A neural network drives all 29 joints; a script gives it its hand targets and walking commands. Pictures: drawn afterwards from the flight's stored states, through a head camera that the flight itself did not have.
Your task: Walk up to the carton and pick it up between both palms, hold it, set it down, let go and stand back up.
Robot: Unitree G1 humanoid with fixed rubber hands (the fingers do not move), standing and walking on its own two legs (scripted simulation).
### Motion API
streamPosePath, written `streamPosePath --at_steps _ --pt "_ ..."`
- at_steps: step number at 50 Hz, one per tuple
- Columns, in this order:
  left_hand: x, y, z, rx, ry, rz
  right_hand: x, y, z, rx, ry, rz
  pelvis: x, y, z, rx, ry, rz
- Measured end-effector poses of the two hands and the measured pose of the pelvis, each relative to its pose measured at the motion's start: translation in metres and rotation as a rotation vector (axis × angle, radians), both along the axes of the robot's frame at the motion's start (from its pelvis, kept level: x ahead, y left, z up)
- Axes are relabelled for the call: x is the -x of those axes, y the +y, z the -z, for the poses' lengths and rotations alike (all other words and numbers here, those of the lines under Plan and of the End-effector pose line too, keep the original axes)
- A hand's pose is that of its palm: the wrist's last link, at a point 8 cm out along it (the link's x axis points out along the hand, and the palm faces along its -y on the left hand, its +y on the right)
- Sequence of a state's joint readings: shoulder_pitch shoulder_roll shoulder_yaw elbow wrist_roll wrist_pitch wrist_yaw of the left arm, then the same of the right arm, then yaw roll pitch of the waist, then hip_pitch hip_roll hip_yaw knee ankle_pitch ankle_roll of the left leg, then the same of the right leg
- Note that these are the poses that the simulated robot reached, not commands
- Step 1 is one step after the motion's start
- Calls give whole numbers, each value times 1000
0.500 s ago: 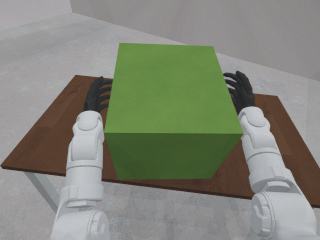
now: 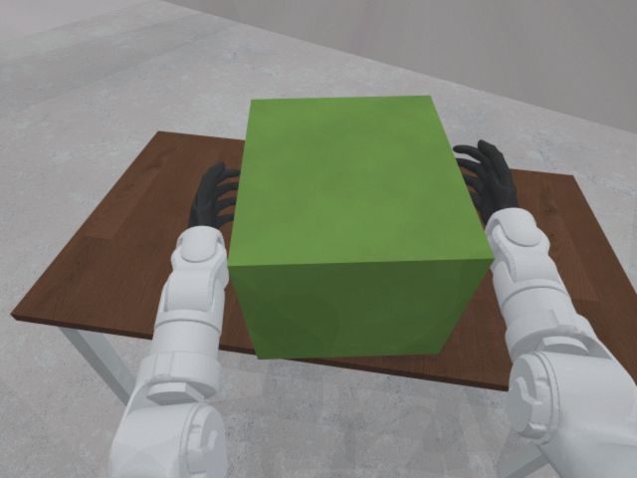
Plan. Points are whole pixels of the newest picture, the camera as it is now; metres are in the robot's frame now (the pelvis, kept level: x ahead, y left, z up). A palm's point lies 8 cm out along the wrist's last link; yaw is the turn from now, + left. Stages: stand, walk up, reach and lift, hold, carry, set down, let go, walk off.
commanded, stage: set down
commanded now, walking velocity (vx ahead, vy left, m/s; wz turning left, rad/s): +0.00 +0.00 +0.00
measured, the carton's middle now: (344, 226) +0.45 +0.00 +0.07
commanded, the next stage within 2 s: none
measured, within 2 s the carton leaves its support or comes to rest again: neither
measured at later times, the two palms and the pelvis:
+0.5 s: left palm (220, 231) +0.39 +0.17 +0.11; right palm (493, 204) +0.44 -0.19 +0.14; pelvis +0.01 +0.00 +0.00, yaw -1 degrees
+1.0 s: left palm (229, 240) +0.39 +0.16 +0.09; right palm (490, 205) +0.46 -0.20 +0.13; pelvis +0.00 -0.01 +0.00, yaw -1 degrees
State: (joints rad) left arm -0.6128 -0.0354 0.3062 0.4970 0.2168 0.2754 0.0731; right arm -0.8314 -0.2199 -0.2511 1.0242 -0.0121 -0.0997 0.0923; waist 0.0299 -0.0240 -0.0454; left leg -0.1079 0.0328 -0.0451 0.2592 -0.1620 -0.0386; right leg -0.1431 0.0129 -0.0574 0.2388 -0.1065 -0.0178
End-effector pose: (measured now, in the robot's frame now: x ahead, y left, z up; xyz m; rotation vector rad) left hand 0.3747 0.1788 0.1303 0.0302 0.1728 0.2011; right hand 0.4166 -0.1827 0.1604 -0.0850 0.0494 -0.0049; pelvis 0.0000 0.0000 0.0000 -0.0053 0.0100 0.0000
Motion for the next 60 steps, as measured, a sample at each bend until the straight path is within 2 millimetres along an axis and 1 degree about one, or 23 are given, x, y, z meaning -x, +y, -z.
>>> streamPosePath --at_steps 8,13,24,31,43,60 --pt "-4 -1 3 -13 1 -11 -7 -1 3 -10 2 -10 -1 -1 0 1 28 -3" --pt "-7 -5 10 3 34 -16 -12 -4 8 -7 36 -17 -3 -2 0 -1 42 0" --pt "-14 -10 22 4 51 -26 -23 -9 18 -8 53 -30 -7 -4 1 -1 76 7" --pt "-15 -12 31 6 64 -38 -29 -10 27 -12 67 -42 -7 -5 2 -1 108 14" --pt "-19 -18 39 26 84 -44 -35 -15 30 -10 89 -48 -5 -9 3 -5 150 17" --pt "-19 -22 52 41 117 -72 -46 -17 41 -23 127 -79 -4 -12 5 -9 208 28"
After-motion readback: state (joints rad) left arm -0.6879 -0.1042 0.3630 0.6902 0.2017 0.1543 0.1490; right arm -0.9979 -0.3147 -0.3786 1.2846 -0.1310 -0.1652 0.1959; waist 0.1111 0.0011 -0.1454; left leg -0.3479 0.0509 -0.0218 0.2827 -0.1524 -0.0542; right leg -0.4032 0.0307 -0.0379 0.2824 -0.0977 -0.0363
